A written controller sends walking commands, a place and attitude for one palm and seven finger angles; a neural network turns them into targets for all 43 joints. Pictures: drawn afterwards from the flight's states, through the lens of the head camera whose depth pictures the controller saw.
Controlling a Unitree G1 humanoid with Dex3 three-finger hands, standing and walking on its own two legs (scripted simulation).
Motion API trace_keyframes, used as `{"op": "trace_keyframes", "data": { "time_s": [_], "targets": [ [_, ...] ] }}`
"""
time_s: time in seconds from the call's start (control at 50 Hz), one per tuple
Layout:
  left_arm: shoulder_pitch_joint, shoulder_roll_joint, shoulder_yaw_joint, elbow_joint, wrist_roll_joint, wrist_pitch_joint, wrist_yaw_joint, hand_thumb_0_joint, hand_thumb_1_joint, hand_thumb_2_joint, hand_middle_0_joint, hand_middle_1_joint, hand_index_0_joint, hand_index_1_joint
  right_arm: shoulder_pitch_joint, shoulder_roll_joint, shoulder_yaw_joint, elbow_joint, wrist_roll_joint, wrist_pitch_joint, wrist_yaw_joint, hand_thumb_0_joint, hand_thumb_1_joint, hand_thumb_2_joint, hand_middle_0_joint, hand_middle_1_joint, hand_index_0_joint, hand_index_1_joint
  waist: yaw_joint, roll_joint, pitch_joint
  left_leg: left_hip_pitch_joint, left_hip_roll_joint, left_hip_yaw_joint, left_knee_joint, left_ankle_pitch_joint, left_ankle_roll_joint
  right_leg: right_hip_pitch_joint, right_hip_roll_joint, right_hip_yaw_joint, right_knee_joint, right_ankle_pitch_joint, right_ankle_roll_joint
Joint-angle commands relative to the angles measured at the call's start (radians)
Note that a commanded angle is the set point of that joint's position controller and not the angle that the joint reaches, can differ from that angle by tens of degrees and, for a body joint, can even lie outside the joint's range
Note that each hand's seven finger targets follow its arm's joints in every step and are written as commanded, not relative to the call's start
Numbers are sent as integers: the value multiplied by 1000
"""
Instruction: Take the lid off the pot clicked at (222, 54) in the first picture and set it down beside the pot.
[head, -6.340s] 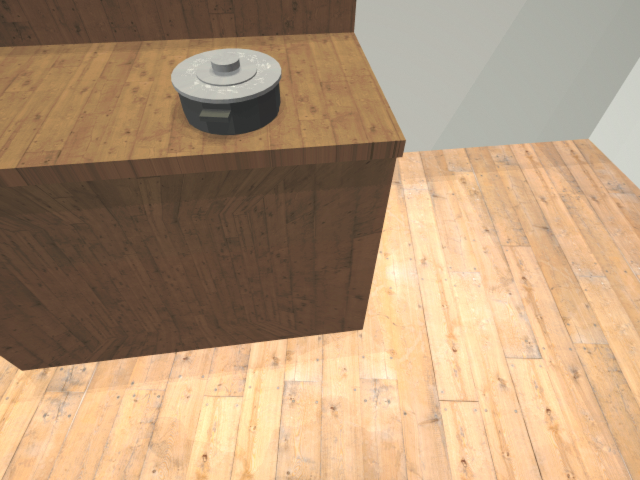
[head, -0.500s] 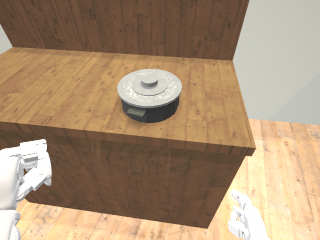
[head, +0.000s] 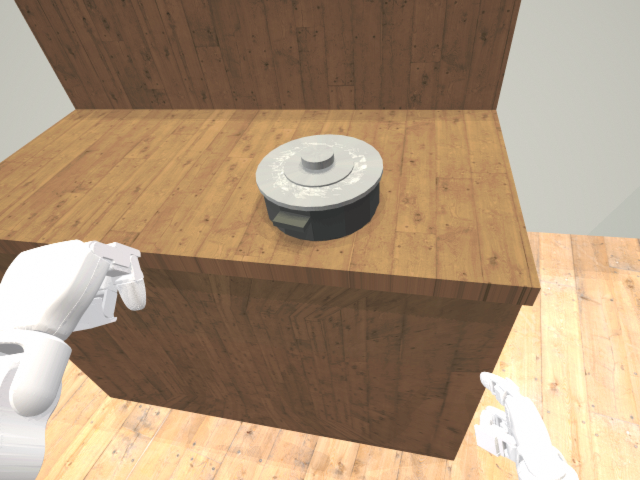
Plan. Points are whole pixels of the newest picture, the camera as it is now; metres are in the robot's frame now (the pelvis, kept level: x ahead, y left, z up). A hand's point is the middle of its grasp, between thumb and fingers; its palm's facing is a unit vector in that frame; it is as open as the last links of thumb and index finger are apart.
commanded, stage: reach forward and open the fingers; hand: left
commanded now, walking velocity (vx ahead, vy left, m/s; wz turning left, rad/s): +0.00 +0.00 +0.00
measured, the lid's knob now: (317, 156) +0.55 +0.10 +0.14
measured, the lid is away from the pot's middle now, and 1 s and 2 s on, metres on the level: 0.00 0.00 0.00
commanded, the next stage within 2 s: move the open hand above the knob in 0.74 s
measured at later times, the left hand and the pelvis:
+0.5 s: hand (121, 274) +0.25 +0.26 +0.19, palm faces -0.06 -0.07 -1.00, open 8.3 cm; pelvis -0.03 +0.00 +0.00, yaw +0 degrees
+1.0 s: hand (150, 230) +0.30 +0.24 +0.20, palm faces -0.05 -0.06 -1.00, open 9.9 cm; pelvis -0.03 +0.01 +0.00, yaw +0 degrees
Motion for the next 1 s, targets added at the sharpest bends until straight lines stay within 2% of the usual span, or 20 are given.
{"op": "trace_keyframes", "data": {
  "time_s": [0.0, 0.06, 0.14, 0.22, 0.28, 0.34, 0.38, 0.42, 0.44, 0.46, 0.5, 0.56, 0.62, 0.64, 0.76, 0.8, 0.88, 0.94, 0.96, 0.98],
  "targets": [
    [-314, 247, 111, -124, 43, -26, -55, 0, 314, 1299, -1160, -826, -1160, -826, -205, -83, -19, -174, 5, -71, -25, 0, -900, -900, 200, 300, 200, 300, -8, -92, -144, 204, -38, -12, -71, 111, 11, -121, 43, 6, -135, 174, -16],
    [-406, 302, 134, -65, 63, -25, -112, 0, 208, 1362, -1129, -720, -1129, -720, -217, -81, -5, -163, 3, -69, -27, 0, -900, -900, 200, 300, 200, 300, -7, -77, -155, 198, -44, -7, -79, 114, 8, -103, 45, 9, -141, 171, -21],
    [-440, 290, 106, -33, 62, -33, -184, 0, 66, 1446, -1085, -578, -1085, -578, -242, -71, 1, -187, 9, -68, -20, 0, -900, -900, 200, 300, 200, 300, -6, -32, -160, 202, -45, -5, -89, 110, 5, -102, 59, 14, -153, 166, -23],
    [-568, 300, 68, 58, 58, -60, -239, 0, -74, 1530, -1038, -436, -1038, -436, -221, -78, 6, -171, 5, -61, -32, 0, -900, -900, 200, 300, 200, 300, -17, -65, -130, 200, -53, 4, -102, 58, 11, -133, 49, 2, -181, 99, -15],
    [-613, 359, 107, 53, 63, -78, -267, 0, -176, 1593, -1001, -329, -1001, -329, -221, -80, 4, -177, 2, -66, -30, 0, -900, -900, 200, 300, 200, 300, -5, -60, -196, 217, -58, 6, -93, 78, 15, -109, 45, 8, -174, 110, -18],
    [-644, 331, 83, 80, 60, -79, -288, 0, -276, 1656, -963, -223, -963, -223, -227, -77, 1, -188, 12, -69, -25, 0, -900, -900, 200, 300, 200, 300, -17, -30, -183, 213, -52, -2, -104, 60, 12, -125, 61, 10, -179, 88, -22],
    [-700, 329, 61, 156, 56, -91, -302, 0, -341, 1698, -938, -152, -938, -152, -204, -84, 0, -172, 9, -65, -32, 0, -900, -900, 200, 300, 200, 300, -18, -80, -159, 203, -58, 1, -115, 26, 16, -138, 49, 0, -191, 49, -17],
    [-739, 334, 52, 158, 56, -101, -312, 0, -405, 1740, -912, -81, -912, -81, -210, -89, -3, -175, 12, -65, -34, 0, -900, -900, 200, 300, 200, 300, -17, -65, -149, 196, -56, 0, -125, -3, 16, -150, 48, 3, -194, 15, -17],
    [-732, 320, 49, 117, 60, -98, -309, 0, -405, 1740, -909, -81, -909, -81, -217, -82, -6, -188, 17, -74, -26, 0, -900, -900, 200, 300, 200, 300, -22, -26, -185, 209, -50, -7, -127, 0, 14, -135, 62, 8, -185, 22, -23],
    [-793, 346, 53, 110, 64, -109, -312, 0, -404, 1740, -906, -81, -906, -81, -207, -87, -2, -181, 12, -76, -28, 0, -900, -900, 200, 300, 200, 300, -13, -47, -233, 218, -58, -11, -135, 10, 16, -107, 48, 0, -178, 26, -24],
    [-815, 342, 44, 176, 68, -110, -310, 0, -401, 1740, -901, -81, -901, -81, -199, -89, -7, -169, 11, -76, -32, 0, -900, -900, 200, 300, 200, 300, -17, -42, -180, 203, -50, -18, -150, -29, 14, -140, 53, -2, -183, -5, -23],
    [-855, 352, 52, 185, 79, -106, -312, 0, -397, 1740, -894, -81, -894, -81, -196, -93, -8, -167, 15, -76, -24, 0, -900, -900, 200, 300, 200, 300, -11, -44, -236, 203, -49, -23, -160, -30, 12, -112, 52, -2, -169, 1, -30],
    [-876, 320, 19, 247, 76, -101, -315, 0, -393, 1740, -889, -81, -889, -81, -193, -93, -14, -167, 19, -71, -25, 0, -900, -900, 200, 300, 200, 300, -15, -68, -177, 184, -42, -27, -174, -84, 13, -148, 55, -2, -173, -30, -27],
    [-840, 301, 18, 229, 74, -91, -313, 0, -392, 1740, -887, -81, -887, -81, -196, -89, -18, -178, 26, -75, -17, 0, -900, -900, 200, 300, 200, 300, -21, -35, -195, 185, -38, -32, -171, -84, 10, -141, 68, 0, -164, -17, -31],
    [-990, 338, 12, 258, 103, -85, -313, 0, -387, 1713, -881, -81, -881, -81, -187, -96, -12, -164, 22, -73, -18, 0, -900, -900, 200, 300, 200, 300, -15, -54, -250, 186, -41, -38, -178, -103, 10, -128, 56, -1, -149, -28, -35],
    [-1005, 337, 4, 315, 105, -77, -317, 0, -386, 1707, -880, -81, -880, -81, -183, -97, -13, -162, 22, -65, -22, 0, -900, -900, 200, 300, 200, 300, -19, -62, -204, 169, -39, -34, -178, -117, 11, -154, 56, 0, -155, -45, -33],
    [-1104, 234, -107, 344, 98, -62, -326, 0, -386, 1705, -880, -81, -880, -81, -176, -92, -13, -157, 32, -69, -24, 0, -900, -900, 200, 300, 200, 300, -45, -82, -207, 175, -35, -42, -184, -156, 11, -170, 59, -9, -145, -46, -32],
    [-1139, 250, -101, 318, 109, -48, -318, 0, -386, 1705, -880, -81, -880, -81, -180, -92, -14, -160, 33, -75, -22, 0, -900, -900, 200, 300, 200, 300, -46, -24, -260, 197, -38, -45, -165, -122, 10, -155, 67, 1, -133, -20, -40],
    [-1216, 280, -96, 320, 130, -47, -319, 0, -386, 1705, -880, -81, -880, -81, -176, -97, -8, -149, 28, -77, -21, 0, -900, -900, 200, 300, 200, 300, -37, -38, -310, 209, -46, -44, -167, -89, 10, -135, 58, -3, -134, -5, -43],
    [-1214, 272, -103, 377, 132, -39, -318, 0, -386, 1705, -880, -81, -880, -81, -173, -95, -11, -142, 27, -72, -26, 0, -900, -900, 200, 300, 200, 300, -42, -72, -269, 196, -42, -39, -163, -93, 12, -156, 59, -1, -140, -16, -39]
  ]
}}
